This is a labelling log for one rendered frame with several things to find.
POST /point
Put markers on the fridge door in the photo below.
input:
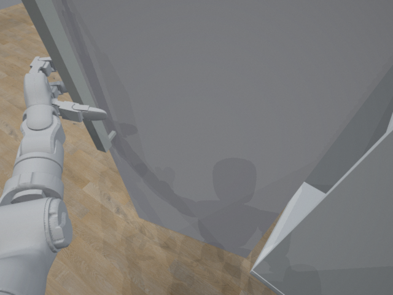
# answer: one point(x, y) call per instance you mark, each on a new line
point(222, 108)

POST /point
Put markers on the left robot upper arm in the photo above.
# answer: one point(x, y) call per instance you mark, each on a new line
point(31, 235)

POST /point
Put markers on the left robot forearm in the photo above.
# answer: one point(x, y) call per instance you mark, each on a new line
point(39, 162)

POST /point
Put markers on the handle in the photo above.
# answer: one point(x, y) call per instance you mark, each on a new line
point(51, 32)

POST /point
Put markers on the robot left hand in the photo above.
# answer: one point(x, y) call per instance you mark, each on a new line
point(38, 90)

